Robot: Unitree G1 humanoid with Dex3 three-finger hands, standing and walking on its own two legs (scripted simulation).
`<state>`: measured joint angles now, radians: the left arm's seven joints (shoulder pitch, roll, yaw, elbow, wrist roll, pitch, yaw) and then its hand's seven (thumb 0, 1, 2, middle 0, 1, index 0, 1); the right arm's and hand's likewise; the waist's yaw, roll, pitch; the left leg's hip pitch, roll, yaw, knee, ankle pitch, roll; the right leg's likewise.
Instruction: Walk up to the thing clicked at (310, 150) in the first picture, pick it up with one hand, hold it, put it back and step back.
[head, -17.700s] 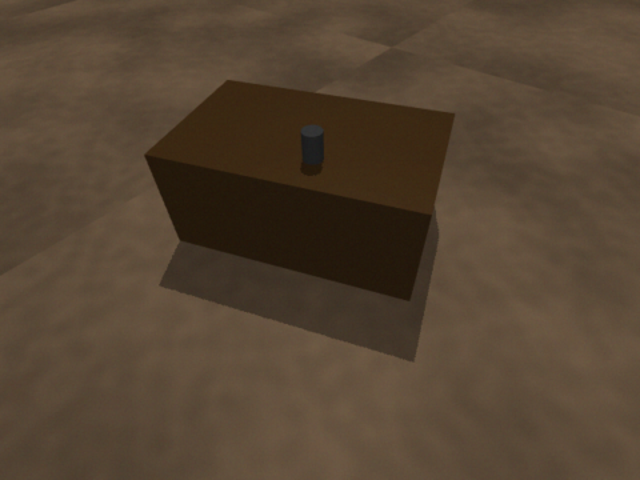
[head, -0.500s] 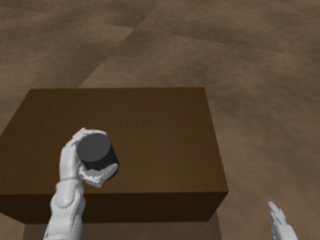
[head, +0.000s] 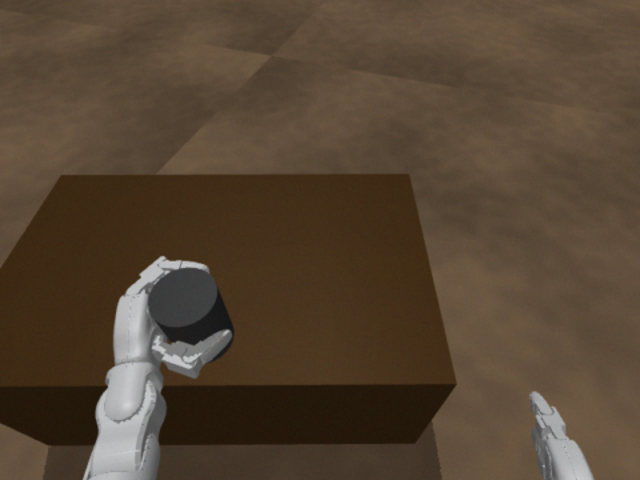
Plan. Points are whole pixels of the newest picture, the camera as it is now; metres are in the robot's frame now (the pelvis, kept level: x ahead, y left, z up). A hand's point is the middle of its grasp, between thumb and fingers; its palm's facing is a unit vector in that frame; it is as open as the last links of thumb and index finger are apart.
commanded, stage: hold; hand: left
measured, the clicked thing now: (195, 317) +0.33 +0.17 +0.05
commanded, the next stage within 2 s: crouch in 0.10 s
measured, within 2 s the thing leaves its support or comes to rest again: neither
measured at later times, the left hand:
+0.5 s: hand (197, 317) +0.35 +0.18 +0.02, palm faces +0.11 -0.99 -0.01, open 10.3 cm
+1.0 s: hand (216, 292) +0.45 +0.18 -0.07, palm faces +0.14 -0.99 +0.00, open 10.3 cm
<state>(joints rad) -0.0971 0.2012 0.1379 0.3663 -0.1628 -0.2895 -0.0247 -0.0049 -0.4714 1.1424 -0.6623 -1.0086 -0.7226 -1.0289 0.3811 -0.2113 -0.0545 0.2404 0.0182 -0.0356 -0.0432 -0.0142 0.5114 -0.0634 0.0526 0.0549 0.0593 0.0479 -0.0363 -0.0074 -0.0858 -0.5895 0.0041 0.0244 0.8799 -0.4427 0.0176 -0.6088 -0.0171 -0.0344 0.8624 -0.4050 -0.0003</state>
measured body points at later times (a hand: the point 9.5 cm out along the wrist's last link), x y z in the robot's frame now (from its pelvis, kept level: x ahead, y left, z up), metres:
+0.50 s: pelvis +0.00 +0.00 +0.00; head +0.05 +0.02 +0.44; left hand +0.34 +0.23 +0.02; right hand +0.17 -0.25 -0.03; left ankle +0.00 +0.11 -0.70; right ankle +0.01 -0.12 -0.70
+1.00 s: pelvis -0.02 +0.00 -0.06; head +0.12 +0.04 +0.36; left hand +0.43 +0.24 -0.07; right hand +0.14 -0.26 -0.07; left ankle +0.00 +0.11 -0.70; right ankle +0.01 -0.12 -0.70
